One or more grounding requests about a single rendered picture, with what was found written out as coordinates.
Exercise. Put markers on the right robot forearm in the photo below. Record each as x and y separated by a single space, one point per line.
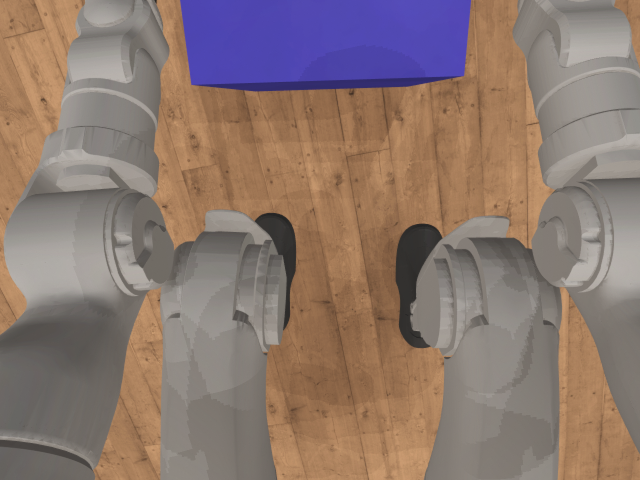
585 84

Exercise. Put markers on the robot left thigh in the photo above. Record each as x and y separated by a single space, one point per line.
213 394

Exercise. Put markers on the robot left upper arm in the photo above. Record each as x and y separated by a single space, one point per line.
84 260

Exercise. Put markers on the left robot forearm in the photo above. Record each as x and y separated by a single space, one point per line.
110 104

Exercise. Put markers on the carton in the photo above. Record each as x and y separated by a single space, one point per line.
279 45

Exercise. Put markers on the robot right upper arm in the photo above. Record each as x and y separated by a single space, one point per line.
588 241

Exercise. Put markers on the robot right shin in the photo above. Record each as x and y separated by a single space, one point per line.
477 227

